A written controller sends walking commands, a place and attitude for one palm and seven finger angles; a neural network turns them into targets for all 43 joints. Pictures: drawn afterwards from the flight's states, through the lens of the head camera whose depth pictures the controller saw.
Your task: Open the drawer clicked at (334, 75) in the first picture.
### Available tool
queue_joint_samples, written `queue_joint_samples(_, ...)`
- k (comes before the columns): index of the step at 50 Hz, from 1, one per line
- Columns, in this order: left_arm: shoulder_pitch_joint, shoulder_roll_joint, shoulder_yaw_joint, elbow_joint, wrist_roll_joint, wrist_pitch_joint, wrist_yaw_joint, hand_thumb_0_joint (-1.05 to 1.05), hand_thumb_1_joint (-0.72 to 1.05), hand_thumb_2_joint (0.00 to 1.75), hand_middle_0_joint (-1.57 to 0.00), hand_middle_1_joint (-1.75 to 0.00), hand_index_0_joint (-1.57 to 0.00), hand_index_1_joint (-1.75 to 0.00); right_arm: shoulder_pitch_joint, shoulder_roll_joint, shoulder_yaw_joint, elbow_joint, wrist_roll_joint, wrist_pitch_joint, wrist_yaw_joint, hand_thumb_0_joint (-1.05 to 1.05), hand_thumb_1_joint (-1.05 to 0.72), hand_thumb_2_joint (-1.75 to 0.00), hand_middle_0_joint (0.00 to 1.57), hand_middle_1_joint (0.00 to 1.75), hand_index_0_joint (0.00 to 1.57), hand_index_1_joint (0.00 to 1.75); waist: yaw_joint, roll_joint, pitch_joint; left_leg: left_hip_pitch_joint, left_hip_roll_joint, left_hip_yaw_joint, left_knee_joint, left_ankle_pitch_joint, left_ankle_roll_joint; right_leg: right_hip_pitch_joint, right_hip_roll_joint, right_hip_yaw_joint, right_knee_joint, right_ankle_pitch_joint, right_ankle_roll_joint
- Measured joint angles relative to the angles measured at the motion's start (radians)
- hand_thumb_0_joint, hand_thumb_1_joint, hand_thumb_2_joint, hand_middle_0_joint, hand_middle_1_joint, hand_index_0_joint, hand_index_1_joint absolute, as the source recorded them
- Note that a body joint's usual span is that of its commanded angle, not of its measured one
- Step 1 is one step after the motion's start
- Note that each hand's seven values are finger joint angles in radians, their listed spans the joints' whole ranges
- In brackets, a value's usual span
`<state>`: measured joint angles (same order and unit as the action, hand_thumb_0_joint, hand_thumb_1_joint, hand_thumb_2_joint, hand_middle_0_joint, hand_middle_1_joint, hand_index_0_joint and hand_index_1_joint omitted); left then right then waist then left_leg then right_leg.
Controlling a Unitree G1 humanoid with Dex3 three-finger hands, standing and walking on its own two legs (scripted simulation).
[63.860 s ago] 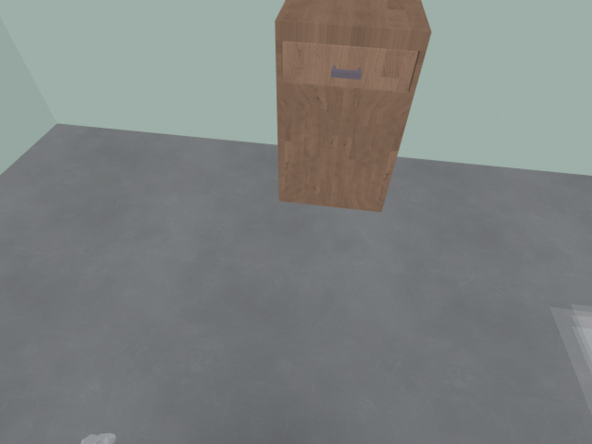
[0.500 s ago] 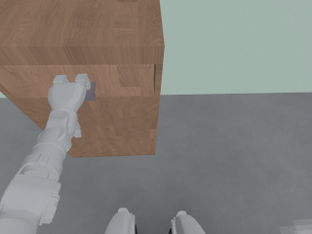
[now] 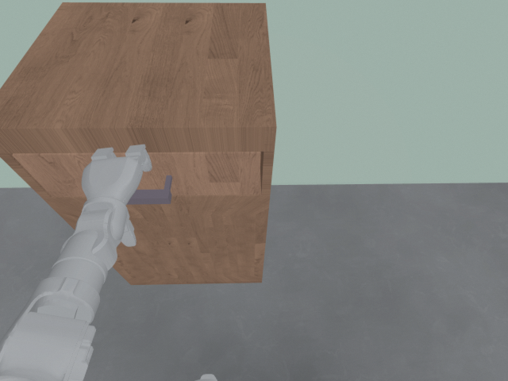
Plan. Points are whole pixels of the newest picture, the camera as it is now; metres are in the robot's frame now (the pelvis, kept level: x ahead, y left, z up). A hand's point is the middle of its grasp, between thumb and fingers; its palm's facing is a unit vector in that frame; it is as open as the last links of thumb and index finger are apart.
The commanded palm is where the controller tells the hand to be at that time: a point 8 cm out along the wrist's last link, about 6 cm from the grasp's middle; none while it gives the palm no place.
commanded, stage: lift the fingers back up to retry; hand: left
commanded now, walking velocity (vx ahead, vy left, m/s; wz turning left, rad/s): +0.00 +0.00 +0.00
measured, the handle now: (145, 188) +0.47 +0.22 -0.04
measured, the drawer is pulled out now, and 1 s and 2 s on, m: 0.00 0.00 0.00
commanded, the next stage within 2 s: re-aim the fingers above the handle in 0.06 s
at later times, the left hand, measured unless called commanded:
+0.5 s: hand (139, 197) +0.42 +0.21 +0.01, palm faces -0.05 -0.05 -1.00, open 13.8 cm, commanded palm +0.40 +0.21 +0.07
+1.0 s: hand (138, 201) +0.41 +0.21 +0.01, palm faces -0.03 -0.05 -1.00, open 13.8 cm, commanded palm +0.39 +0.22 +0.07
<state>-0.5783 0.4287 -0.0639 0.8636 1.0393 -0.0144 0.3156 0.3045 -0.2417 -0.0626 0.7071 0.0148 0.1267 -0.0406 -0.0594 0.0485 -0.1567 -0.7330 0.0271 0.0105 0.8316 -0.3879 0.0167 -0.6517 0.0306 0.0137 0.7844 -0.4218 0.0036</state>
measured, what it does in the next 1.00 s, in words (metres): stands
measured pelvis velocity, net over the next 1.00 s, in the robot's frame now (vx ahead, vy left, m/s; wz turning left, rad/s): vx -0.01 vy -0.01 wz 0.01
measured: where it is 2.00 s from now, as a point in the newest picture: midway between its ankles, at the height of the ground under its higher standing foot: outside the picture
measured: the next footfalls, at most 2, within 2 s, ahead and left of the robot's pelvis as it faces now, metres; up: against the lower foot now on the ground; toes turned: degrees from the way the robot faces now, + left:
none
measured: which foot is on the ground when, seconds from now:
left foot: down 0.00-1.00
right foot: down 0.00-1.00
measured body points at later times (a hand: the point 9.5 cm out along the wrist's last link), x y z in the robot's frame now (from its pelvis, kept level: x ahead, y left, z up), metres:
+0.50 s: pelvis +0.00 -0.01 +0.00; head +0.07 -0.02 +0.44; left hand +0.42 +0.21 +0.06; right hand +0.08 -0.27 -0.14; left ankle +0.00 +0.11 -0.70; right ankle -0.03 -0.13 -0.70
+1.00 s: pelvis -0.01 -0.01 +0.00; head +0.06 -0.02 +0.44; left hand +0.41 +0.21 +0.06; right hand +0.06 -0.29 -0.13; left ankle +0.00 +0.11 -0.70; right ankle -0.03 -0.13 -0.70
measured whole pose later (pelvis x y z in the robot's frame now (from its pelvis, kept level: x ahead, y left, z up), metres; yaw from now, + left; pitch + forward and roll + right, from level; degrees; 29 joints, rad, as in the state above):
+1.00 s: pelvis -0.01 -0.01 +0.00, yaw +1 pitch +16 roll -1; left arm -0.57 0.41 -0.07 0.86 1.08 -0.08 0.35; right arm 0.29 -0.25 -0.08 0.71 0.01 0.11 -0.04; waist -0.06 0.04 -0.15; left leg -0.73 0.03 0.00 0.83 -0.38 0.00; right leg -0.66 0.03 0.00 0.81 -0.43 -0.01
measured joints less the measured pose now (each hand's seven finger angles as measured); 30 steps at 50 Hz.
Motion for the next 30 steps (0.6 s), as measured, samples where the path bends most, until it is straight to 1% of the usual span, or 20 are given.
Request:
queue_joint_samples(4, 0.039, -0.004, -0.002, -0.041, 0.006, -0.043, -0.03, 0.0, -0.49, 0.3, -0.32, -1.2, -0.33, -1.2, -0.012, 0.002, -0.001, -0.026, -0.001, 0.006, 0.0, 0.0, -0.91, -0.9, 0.2, 0.3, 0.2, 0.3, 0.006, -0.004, 0.001, 0.024, -0.002, 0.001, -0.014, 0.0, -0.001, 0.023, -0.002, 0.001, -0.012, -0.002, -0.001)
queue_joint_samples(7, 0.07, -0.011, 0.005, -0.076, 0.019, -0.078, -0.017, 0.0, -0.49, 0.3, -0.32, -1.2, -0.32, -1.2, -0.021, 0.004, -0.007, -0.038, -0.005, 0.007, 0.003, 0.0, -0.91, -0.9, 0.2, 0.3, 0.2, 0.3, 0.014, -0.006, -0.001, 0.023, -0.002, 0.001, -0.009, -0.006, -0.003, 0.021, -0.002, 0.001, -0.004, -0.008, -0.002)
queue_joint_samples(9, 0.083, -0.016, 0.007, -0.094, 0.029, -0.087, 0.003, 0.0, -0.49, 0.3, -0.32, -1.2, -0.32, -1.2, -0.028, 0.004, -0.011, -0.04, -0.008, 0.006, 0.007, 0.0, -0.91, -0.9, 0.2, 0.3, 0.2, 0.3, 0.019, -0.006, -0.002, 0.016, -0.003, -0.001, 0.001, -0.01, -0.004, 0.015, -0.003, -0.002, 0.006, -0.014, -0.003)
queue_joint_samples(12, 0.081, -0.025, -0.001, -0.091, 0.042, -0.072, 0.039, 0.0, -0.49, 0.3, -0.32, -1.2, -0.32, -1.2, -0.039, 0.004, -0.015, -0.034, -0.01, 0.005, 0.014, 0.0, -0.91, -0.9, 0.2, 0.3, 0.2, 0.3, 0.025, -0.003, -0.001, 0.005, -0.005, -0.007, 0.015, -0.015, -0.005, 0.005, -0.004, -0.007, 0.021, -0.022, -0.005)
queue_joint_samples(15, 0.062, -0.03, -0.009, -0.069, 0.045, -0.04, 0.055, 0.0, -0.49, 0.3, -0.32, -1.2, -0.32, -1.2, -0.048, 0.005, -0.013, -0.026, -0.009, 0.006, 0.017, 0.0, -0.91, -0.9, 0.2, 0.3, 0.2, 0.3, 0.027, -0.002, 0.002, -0.002, -0.006, -0.012, 0.021, -0.015, -0.007, 0.0, -0.005, -0.012, 0.03, -0.026, -0.007)
queue_joint_samples(18, 0.035, -0.033, -0.023, -0.041, 0.036, -0.009, 0.047, 0.0, -0.49, 0.3, -0.32, -1.2, -0.32, -1.2, -0.049, 0.009, -0.01, -0.018, -0.007, 0.007, 0.015, 0.0, -0.91, -0.9, 0.2, 0.3, 0.2, 0.3, 0.025, 0.0, 0.006, 0.0, -0.007, -0.016, 0.018, -0.012, -0.008, 0.002, -0.005, -0.017, 0.028, -0.024, -0.009)
queue_joint_samples(20, 0.021, -0.033, -0.029, -0.03, 0.03, -0.001, 0.033, 0.0, -0.49, 0.3, -0.32, -1.2, -0.32, -1.2, -0.046, 0.012, -0.007, -0.016, -0.006, 0.009, 0.012, 0.0, -0.91, -0.9, 0.2, 0.3, 0.2, 0.3, 0.021, 0.0, 0.007, 0.005, -0.006, -0.017, 0.013, -0.008, -0.01, 0.006, -0.005, -0.017, 0.024, -0.021, -0.01)
queue_joint_samples(25, 0.0, -0.038, -0.032, -0.019, 0.024, -0.017, 0.006, 0.0, -0.49, 0.3, -0.32, -1.2, -0.32, -1.2, -0.026, 0.012, -0.003, -0.016, -0.007, 0.011, 0.007, 0.0, -0.91, -0.9, 0.2, 0.3, 0.2, 0.3, 0.011, 0.002, 0.008, 0.013, -0.004, -0.012, 0.0, -0.002, -0.012, 0.01, -0.003, -0.013, 0.018, -0.016, -0.013)
queue_joint_samples(30, -0.004, -0.033, 0.001, 0.001, 0.042, -0.041, 0.016, 0.0, -0.49, 0.3, -0.32, -1.2, -0.32, -1.2, -0.008, 0.008, -0.002, -0.015, -0.007, 0.015, 0.007, 0.0, -0.91, -0.9, 0.2, 0.3, 0.2, 0.3, -0.001, 0.001, 0.004, 0.006, 0.002, -0.002, -0.001, 0.0, -0.015, -0.007, 0.003, -0.001, 0.025, -0.014, -0.015)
